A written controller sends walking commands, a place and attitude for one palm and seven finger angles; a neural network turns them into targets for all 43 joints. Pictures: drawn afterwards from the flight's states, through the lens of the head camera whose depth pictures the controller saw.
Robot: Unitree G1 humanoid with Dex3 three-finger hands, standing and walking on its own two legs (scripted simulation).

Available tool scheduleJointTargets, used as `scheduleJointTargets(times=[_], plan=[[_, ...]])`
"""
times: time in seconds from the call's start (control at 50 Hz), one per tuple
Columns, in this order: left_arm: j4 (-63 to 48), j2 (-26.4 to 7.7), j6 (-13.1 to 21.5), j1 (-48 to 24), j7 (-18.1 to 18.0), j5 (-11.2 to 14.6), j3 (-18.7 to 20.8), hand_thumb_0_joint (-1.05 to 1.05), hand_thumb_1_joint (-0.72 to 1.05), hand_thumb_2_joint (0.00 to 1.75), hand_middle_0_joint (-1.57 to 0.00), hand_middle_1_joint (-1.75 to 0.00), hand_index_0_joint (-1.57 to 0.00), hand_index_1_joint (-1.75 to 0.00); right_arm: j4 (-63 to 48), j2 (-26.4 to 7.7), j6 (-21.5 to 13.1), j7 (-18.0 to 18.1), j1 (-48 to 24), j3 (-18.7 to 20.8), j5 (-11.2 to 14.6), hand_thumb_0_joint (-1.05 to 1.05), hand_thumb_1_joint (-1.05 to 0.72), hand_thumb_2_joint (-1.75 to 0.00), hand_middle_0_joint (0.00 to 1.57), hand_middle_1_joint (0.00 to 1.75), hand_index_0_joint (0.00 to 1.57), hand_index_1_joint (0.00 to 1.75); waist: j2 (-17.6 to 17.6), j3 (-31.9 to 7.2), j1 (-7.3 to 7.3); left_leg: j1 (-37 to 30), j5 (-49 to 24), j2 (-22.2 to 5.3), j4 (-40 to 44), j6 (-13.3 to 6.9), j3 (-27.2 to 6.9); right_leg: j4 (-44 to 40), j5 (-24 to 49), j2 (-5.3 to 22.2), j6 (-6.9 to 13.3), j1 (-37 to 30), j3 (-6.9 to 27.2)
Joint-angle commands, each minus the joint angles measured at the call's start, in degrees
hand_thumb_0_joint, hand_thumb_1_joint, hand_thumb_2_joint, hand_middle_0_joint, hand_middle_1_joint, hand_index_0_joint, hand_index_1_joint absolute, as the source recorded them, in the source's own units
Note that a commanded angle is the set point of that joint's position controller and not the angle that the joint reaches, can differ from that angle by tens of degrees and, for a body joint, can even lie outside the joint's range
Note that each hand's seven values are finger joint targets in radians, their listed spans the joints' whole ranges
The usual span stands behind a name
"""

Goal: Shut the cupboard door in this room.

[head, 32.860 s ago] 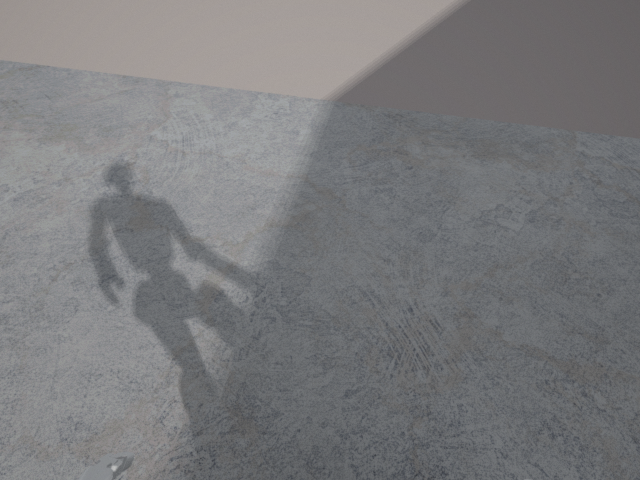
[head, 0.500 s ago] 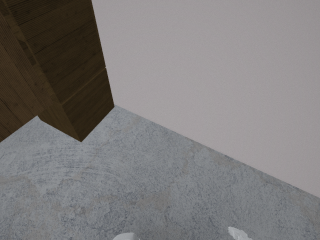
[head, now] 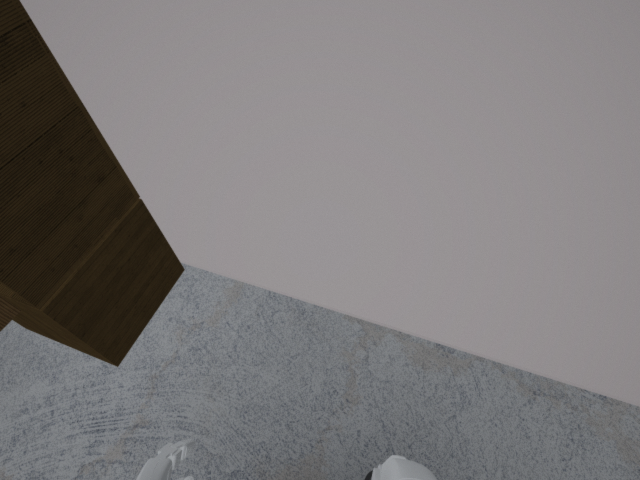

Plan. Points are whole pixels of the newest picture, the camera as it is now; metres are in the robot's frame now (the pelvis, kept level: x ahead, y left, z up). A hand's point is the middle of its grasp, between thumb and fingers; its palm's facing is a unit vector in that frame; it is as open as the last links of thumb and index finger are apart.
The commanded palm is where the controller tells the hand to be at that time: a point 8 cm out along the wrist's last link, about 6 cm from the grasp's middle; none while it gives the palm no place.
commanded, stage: turn to face it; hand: left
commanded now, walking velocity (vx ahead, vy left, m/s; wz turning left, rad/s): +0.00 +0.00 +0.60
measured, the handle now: out of the picture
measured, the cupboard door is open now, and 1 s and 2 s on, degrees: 86 86 86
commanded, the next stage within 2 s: take the last steps up to it in 1.86 s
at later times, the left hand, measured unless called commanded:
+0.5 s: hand out of the picture +0.04 +0.22 -0.18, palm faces +0.35 -0.92 -0.19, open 7.4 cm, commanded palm none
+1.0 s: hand out of the picture +0.08 +0.20 -0.12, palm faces +0.52 -0.80 -0.29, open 7.4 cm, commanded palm none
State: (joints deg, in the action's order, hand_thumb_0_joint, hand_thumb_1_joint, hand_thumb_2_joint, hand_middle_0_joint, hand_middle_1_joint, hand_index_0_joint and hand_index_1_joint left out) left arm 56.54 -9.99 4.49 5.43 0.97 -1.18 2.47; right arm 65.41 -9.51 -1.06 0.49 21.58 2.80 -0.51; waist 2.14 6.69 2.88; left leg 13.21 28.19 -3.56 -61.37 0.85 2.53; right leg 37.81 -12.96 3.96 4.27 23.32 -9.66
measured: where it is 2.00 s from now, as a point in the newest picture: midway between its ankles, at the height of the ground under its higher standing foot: outside the picture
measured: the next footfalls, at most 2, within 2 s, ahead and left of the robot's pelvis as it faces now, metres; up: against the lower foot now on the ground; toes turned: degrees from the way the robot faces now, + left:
left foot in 0.46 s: +0.10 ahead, +0.14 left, +0.00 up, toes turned +24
right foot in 0.88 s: +0.19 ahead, -0.10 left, +0.00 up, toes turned +25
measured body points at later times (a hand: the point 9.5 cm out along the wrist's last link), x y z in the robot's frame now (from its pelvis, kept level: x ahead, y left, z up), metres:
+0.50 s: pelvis +0.07 +0.02 +0.00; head +0.10 +0.06 +0.45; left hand +0.02 +0.26 -0.16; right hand +0.26 -0.19 -0.12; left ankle +0.06 +0.13 -0.72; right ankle +0.08 -0.08 -0.70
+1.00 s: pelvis +0.09 -0.02 +0.01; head +0.14 -0.04 +0.46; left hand +0.06 +0.25 -0.10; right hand +0.28 -0.21 -0.15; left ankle +0.02 +0.09 -0.65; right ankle +0.15 -0.11 -0.72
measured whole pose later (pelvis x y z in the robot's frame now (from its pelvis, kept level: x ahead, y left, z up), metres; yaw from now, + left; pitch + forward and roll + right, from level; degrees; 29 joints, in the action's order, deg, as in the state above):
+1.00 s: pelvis +0.09 -0.02 +0.01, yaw +34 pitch -1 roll +2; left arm 50.1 -10.4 -0.5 8.3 -0.8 -0.9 1.5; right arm 54.9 -15.3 4.6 -1.2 10.5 5.6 -1.3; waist 3.6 4.8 2.2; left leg 29.0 24.5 2.1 -62.6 2.7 -2.1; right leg 32.8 -17.7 5.2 0.4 14.4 -7.6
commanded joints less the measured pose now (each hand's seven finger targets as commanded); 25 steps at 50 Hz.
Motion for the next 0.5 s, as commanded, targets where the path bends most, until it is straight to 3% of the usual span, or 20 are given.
scheduleJointTargets(times=[0.0,0.04,0.08,0.16,0.2,0.32,0.36,0.4,0.42,0.44,0.46,0.48], plan=[[0.24,-8.34,-0.12,9.36,-1.74,0.67,1.26,0.0,0.9,0.9,-0.2,-0.3,-0.2,-0.3,-4.41,-3.19,-0.1,-0.08,-0.54,0.8,0.02,0.0,-0.9,-0.9,0.2,0.3,0.2,0.3,-7.83,-7.81,-4.01,14.18,-7.75,-3.03,-12.68,-0.16,-4.7,-20.58,23.43,18.61,1.98,-12.95,13.82],[-0.33,-7.3,-0.36,6.44,-2.08,0.45,0.94,0.0,0.9,0.9,-0.2,-0.3,-0.2,-0.3,-4.06,-2.6,1.43,-0.41,0.68,0.97,-0.07,0.0,-0.9,-0.9,0.2,0.3,0.2,0.3,-8.28,-7.08,-1.83,12.27,-9.26,-3.2,-9.45,1.04,-3.47,-22.53,20.21,17.27,1.12,-8.16,7.41],[-0.56,-6.53,-0.57,6.09,-2.19,0.4,0.83,0.0,0.9,0.9,-0.2,-0.3,-0.2,-0.3,-4.2,-2.46,2.47,-0.58,0.78,1.06,-0.34,0.0,-0.9,-0.9,0.2,0.3,0.2,0.3,-9.52,-7.25,-1.26,13.74,-10.81,-2.91,-8.12,2.09,-2.42,-23.4,20.14,16.4,1.14,-8.58,4.42],[-1.29,-6.85,-1.32,5.95,-2.58,0.22,1.32,0.0,0.9,0.9,-0.2,-0.3,-0.2,-0.3,-6.79,-2.66,3.35,-1.23,-3.31,1.36,-0.53,0.0,-0.9,-0.9,0.2,0.3,0.2,0.3,-8.66,-6.6,-1.27,16.15,-11.8,-3.35,-1.92,3.1,-0.81,-24.0,15.34,17.04,1.92,-10.62,1.31],[-1.31,-7.78,-1.83,6.56,-2.53,0.2,1.49,0.0,0.9,0.9,-0.2,-0.3,-0.2,-0.3,-8.09,-3.03,3.45,-1.51,-6.52,1.27,-0.55,0.0,-0.9,-0.9,0.2,0.3,0.2,0.3,-9.09,-5.83,-2.2,16.63,-11.36,-3.1,2.7,3.33,0.49,-23.67,13.94,17.06,2.11,-12.23,0.24],[-1.02,-10.98,-3.11,9.38,-2.67,-0.33,2.72,0.0,0.9,0.9,-0.2,-0.3,-0.2,-0.3,-12.62,-4.44,2.88,-2.03,-13.97,1.18,-0.35,0.0,-0.9,-0.9,0.2,0.3,0.2,0.3,-8.77,-6.26,-4.77,14.04,-6.93,-2.84,15.99,2.11,2.66,-18.25,14.36,20.73,3.23,-17.3,0.06],[-1.53,-12.1,-3.44,9.9,-2.53,-0.35,3.26,0.0,0.9,0.9,-0.2,-0.3,-0.2,-0.3,-13.68,-5.13,2.54,-2.05,-14.47,1.17,-0.44,0.0,-0.9,-0.9,0.2,0.3,0.2,0.3,-8.64,-7.61,-4.97,11.06,-7.15,-1.96,21.41,1.5,4.0,-14.37,16.88,20.9,2.37,-18.45,-1.1],[-1.68,-12.58,-3.84,9.71,-2.22,0.05,3.48,0.0,0.9,0.9,-0.2,-0.3,-0.2,-0.3,-13.62,-6.81,2.29,-1.94,-11.64,1.72,-0.69,0.0,-0.9,-0.9,0.2,0.3,0.2,0.3,-5.6,-9.65,-2.94,2.68,-13.89,-0.38,29.97,0.87,4.84,-6.75,16.45,18.8,-0.6,-15.75,-3.9],[-2.34,-11.6,-4.11,9.45,-2.1,0.33,3.4,0.0,0.9,0.9,-0.2,-0.3,-0.2,-0.3,-13.02,-10.4,1.78,-1.86,-7.45,2.58,-0.79,0.0,-0.9,-0.9,0.2,0.3,0.2,0.3,3.38,-12.66,-0.58,-6.43,-24.69,-4.2,36.91,-1.19,-2.04,3.73,10.74,15.43,-3.76,-9.33,-5.6],[-5.39,-7.99,-4.3,7.75,-1.68,0.87,2.54,0.0,0.9,0.9,-0.2,-0.3,-0.2,-0.3,-13.31,-16.59,1.46,-1.28,-3.93,4.04,-1.06,0.0,-0.9,-0.9,0.2,0.3,0.2,0.3,19.7,-12.68,1.52,-14.62,-48.56,-18.31,39.88,-9.24,-22.26,16.37,-19.39,6.19,-9.12,7.05,-6.39],[-7.57,-7.9,-4.89,3.45,-1.95,0.3,1.84,0.0,0.9,0.9,-0.2,-0.3,-0.2,-0.3,-11.89,-18.46,2.0,-0.64,-1.22,4.26,-0.45,0.0,-0.9,-0.9,0.2,0.3,0.2,0.3,15.65,-13.63,2.79,-14.98,-57.92,-22.78,39.82,-14.03,-23.46,23.8,-28.19,3.87,-9.31,10.21,0.72],[-7.23,-7.86,-5.48,1.66,-2.22,0.11,1.89,0.0,0.9,0.9,-0.2,-0.3,-0.2,-0.3,-11.29,-17.01,1.96,0.0,-2.39,4.03,-0.57,0.0,-0.9,-0.9,0.2,0.3,0.2,0.3,13.06,-13.2,2.43,-13.86,-54.78,-20.27,39.76,-14.01,-20.66,26.65,-24.61,4.66,-8.95,11.02,4.53]])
